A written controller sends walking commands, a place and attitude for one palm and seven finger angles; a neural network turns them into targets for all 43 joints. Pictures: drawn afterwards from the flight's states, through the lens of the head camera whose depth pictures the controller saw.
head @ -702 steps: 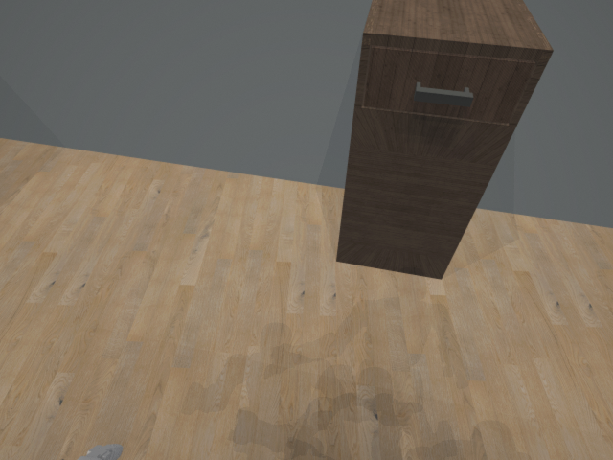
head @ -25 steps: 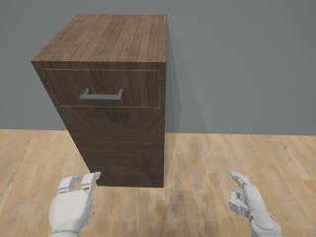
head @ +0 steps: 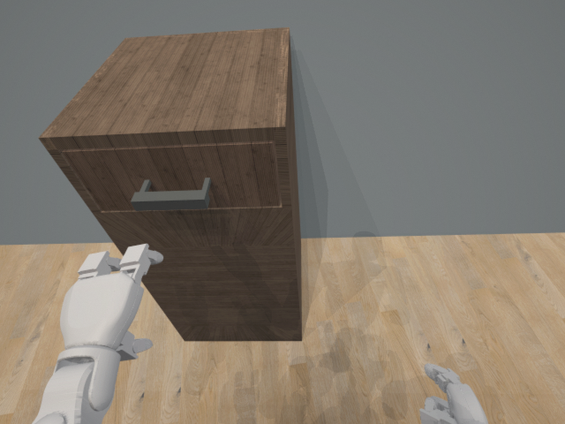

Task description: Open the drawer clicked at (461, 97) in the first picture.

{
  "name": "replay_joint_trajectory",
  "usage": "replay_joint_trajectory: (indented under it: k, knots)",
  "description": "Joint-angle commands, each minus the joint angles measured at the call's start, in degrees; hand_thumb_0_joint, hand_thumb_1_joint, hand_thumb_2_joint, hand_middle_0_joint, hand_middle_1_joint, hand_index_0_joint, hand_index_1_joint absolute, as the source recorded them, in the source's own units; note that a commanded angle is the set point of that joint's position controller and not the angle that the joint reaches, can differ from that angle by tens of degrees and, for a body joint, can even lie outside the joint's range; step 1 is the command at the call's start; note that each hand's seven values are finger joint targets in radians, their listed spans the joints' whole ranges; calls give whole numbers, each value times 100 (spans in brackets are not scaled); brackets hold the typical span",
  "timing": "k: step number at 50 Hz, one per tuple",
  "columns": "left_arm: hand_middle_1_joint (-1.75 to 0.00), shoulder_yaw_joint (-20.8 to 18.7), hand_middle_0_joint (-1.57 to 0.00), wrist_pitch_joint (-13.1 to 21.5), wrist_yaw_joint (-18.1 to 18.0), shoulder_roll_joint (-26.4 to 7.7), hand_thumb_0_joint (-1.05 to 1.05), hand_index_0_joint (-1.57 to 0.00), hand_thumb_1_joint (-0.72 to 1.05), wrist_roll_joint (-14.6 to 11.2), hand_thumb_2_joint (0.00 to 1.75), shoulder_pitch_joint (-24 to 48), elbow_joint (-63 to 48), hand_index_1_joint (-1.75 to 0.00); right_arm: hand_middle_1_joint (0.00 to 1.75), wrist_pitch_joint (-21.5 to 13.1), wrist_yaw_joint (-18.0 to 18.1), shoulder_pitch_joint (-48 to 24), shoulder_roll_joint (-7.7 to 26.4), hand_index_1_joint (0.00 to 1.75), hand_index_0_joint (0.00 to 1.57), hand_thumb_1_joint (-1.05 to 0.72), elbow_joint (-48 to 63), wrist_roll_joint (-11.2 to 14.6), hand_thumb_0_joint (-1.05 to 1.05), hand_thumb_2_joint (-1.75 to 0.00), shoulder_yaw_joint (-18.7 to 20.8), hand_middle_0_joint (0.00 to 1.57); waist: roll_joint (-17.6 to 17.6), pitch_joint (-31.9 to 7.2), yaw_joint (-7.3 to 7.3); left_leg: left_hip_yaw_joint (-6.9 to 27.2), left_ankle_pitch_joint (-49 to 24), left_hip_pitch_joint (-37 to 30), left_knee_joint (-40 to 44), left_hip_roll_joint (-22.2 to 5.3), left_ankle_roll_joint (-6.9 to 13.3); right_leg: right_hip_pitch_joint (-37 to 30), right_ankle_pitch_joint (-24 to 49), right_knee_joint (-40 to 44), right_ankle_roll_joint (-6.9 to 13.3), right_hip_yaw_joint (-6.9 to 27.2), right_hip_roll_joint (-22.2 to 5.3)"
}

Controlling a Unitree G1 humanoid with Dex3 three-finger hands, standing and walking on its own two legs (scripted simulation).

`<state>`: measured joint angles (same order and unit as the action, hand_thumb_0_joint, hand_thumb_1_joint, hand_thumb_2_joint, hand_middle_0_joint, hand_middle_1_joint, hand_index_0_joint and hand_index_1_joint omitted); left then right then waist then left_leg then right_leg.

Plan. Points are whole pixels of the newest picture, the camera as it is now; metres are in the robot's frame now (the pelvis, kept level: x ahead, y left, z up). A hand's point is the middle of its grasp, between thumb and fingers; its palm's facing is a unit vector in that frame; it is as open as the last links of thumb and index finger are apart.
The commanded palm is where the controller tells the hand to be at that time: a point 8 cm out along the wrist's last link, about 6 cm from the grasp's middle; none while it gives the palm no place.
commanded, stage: raise the hand with hooked fingers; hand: left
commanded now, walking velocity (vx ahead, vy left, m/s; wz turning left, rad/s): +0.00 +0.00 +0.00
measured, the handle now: (173, 192) +0.49 +0.28 +0.04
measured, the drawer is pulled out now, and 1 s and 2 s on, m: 0.00 0.00 0.00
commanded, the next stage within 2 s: move the hooked fingers above the handle in 0.90 s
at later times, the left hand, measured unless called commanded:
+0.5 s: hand (107, 232) +0.30 +0.27 +0.15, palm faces +0.13 -0.08 -0.99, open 13.8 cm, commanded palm +0.27 +0.27 +0.21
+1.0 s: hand (87, 236) +0.29 +0.29 +0.15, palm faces +0.14 -0.08 -0.99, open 13.8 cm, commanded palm +0.25 +0.28 +0.21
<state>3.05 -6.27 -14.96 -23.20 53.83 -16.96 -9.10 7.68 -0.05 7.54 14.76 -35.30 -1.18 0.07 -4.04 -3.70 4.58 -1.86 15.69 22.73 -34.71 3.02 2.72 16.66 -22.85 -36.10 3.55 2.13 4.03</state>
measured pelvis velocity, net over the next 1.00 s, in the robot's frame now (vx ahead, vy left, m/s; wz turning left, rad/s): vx -0.02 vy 0.03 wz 0.04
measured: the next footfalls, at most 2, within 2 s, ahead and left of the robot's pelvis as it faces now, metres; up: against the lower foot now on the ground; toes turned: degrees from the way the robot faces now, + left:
none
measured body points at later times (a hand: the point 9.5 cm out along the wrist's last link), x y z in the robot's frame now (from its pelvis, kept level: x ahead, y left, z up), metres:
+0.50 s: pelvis -0.01 +0.02 +0.01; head -0.01 -0.02 +0.46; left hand +0.29 +0.27 +0.20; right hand +0.22 -0.18 -0.08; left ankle +0.02 +0.09 -0.72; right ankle -0.05 -0.08 -0.72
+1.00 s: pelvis -0.02 +0.03 +0.01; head -0.01 +0.00 +0.46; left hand +0.28 +0.29 +0.20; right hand +0.19 -0.18 -0.10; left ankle +0.02 +0.09 -0.72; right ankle -0.05 -0.08 -0.72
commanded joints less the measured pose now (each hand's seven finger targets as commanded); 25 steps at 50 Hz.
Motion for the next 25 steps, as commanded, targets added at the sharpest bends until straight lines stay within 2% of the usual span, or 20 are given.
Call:
replay_joint_trajectory:
  k: [1, 3, 6, 7, 8, 9, 12, 13, 14, 16, 18, 20, 23, 24, 25]
  knots:
    - [-107, -537, -29, -108, 29, -935, 0, -29, -29, -81, 39, 1097, -1225, -107, 30, -272, 52, -1068, 482, 30, 20, -90, 1047, 70, 0, -90, 215, 20, 519, -1005, -2, 304, -1730, -993, 304, 3, 27, -325, 2964, 610, -185, 459, -346]
    - [-110, -706, -29, -169, 150, -1228, 0, -29, -34, -67, 37, 1457, -1287, -110, 30, -249, 74, -1163, 516, 30, 20, -90, 1045, 94, 0, -90, 193, 20, 482, -1100, 46, 291, -1730, -1091, 376, 20, 27, -427, 2858, 710, -187, 479, -342]
    - [-114, -669, -29, -269, 311, -1287, 0, -29, -41, -104, 34, 1773, -1153, -114, 30, -196, 108, -1130, 513, 30, 20, -90, 1026, 138, 0, -90, 181, 20, 375, -1025, 34, 293, -1795, -1195, 493, 1, 31, -481, 2732, 766, -178, 357, -333]
    - [-115, -739, -29, -290, 372, -1402, 0, -29, -43, -108, 33, 1971, -1115, -115, 30, -186, 113, -1154, 515, 30, 20, -90, 1002, 149, 0, -90, 161, 20, 437, -1057, 48, 292, -1836, -1229, 517, 6, 29, -505, 2780, 798, -191, 339, -333]
    - [-117, -825, -30, -332, 424, -1522, 0, -30, -45, -111, 32, 2141, -1058, -117, 30, -155, 114, -1197, 540, 30, 20, -90, 990, 169, 0, -90, 152, 20, 351, -1030, 40, 305, -1847, -1266, 554, -9, 13, -501, 2656, 836, -160, 354, -305]
    - [-118, -636, -30, -378, 488, -1367, 0, -30, -48, -126, 31, 2318, -1000, -118, 30, -133, 116, -1192, 516, 30, 20, -90, 982, 188, 0, -90, 140, 20, 247, -933, -3, 308, -1828, -1321, 597, -29, 10, -441, 2518, 858, -157, 281, -309]
    - [-120, -678, -30, -446, 687, -1541, 0, -30, -50, -161, 30, 2818, -905, -120, 30, -115, 130, -1210, 522, 30, 20, -90, 967, 217, 0, -90, 113, 20, 210, -1050, 10, 328, -1979, -1494, 677, -38, 2, -523, 2499, 933, -163, 184, -284]
    - [-120, -722, -30, -500, 767, -1598, 0, -30, -50, -175, 30, 2935, -758, -120, 30, -95, 130, -1225, 530, 30, 20, -90, 959, 233, 0, -90, 101, 20, 252, -961, 5, 334, -1948, -1491, 720, -51, -7, -514, 2404, 996, -151, 183, -263]
    - [-120, -565, -30, -536, 852, -1484, 0, -30, -50, -199, 30, 3070, -734, -120, 30, -80, 130, -1204, 521, 30, 20, -90, 961, 251, 0, -90, 82, 20, 191, -961, -33, 344, -1928, -1550, 751, -69, -9, -502, 2311, 1002, -152, 127, -270]
    - [-120, -655, -30, -550, 1001, -1657, 0, -30, -50, -226, 30, 3385, -711, -120, 30, -70, 140, -1204, 534, 30, 20, -90, 965, 253, 0, -90, 64, 20, 304, -1047, -21, 361, -2007, -1609, 791, -64, -5, -616, 2391, 1038, -154, 110, -265]
    - [-120, -737, -30, -571, 1159, -1798, 0, -30, -50, -255, 30, 3641, -589, -120, 30, -35, 137, -1219, 553, 30, 20, -90, 947, 251, 0, -90, 30, 20, 260, -1022, -26, 366, -2045, -1644, 824, -70, -21, -645, 2375, 1098, -137, 95, -259]
    - [-120, -653, -30, -558, 1312, -1784, 0, -30, -50, -272, 30, 3947, -520, -120, 30, -26, 134, -1235, 541, 30, 20, -90, 938, 277, 0, -90, 12, 20, 283, -1052, -53, 379, -2014, -1678, 852, -72, -20, -639, 2320, 1123, -151, 58, -268]
    - [-120, -700, -30, -518, 1466, -1962, 0, -30, -50, -296, 30, 4456, -449, -120, 30, -6, 129, -1215, 562, 30, 20, -90, 936, 281, 0, -90, -18, 20, 104, -1043, -74, 440, -1875, -1777, 955, -115, -65, -574, 1933, 1190, -108, -6, -261]
    - [-120, -638, -30, -492, 1520, -1921, 0, -30, -50, -297, 30, 4577, -371, -120, 30, -45, 119, -1204, 546, 30, 20, -90, 937, 294, 0, -90, -35, 20, 62, -1034, -66, 456, -1860, -1794, 931, -105, -45, -524, 1926, 1199, -113, -27, -260]
    - [-120, -713, -30, -468, 1563, -2006, 0, -30, -50, -323, 30, 4621, -274, -120, 30, -46, 119, -1146, 555, 30, 20, -90, 906, 290, 0, -90, -29, 20, 211, -1084, -61, 477, -1868, -1820, 962, -116, -46, -567, 1932, 1213, -119, -49, -254]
